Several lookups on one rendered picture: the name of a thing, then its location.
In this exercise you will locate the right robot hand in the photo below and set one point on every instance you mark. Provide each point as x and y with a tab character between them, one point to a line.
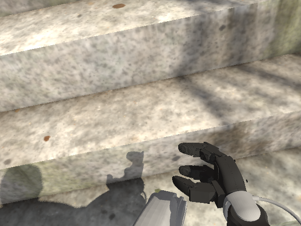
215	184

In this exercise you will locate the robot left thigh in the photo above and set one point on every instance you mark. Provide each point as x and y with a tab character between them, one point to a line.
163	209

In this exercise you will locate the robot right forearm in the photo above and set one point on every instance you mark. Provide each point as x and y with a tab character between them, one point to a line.
239	209

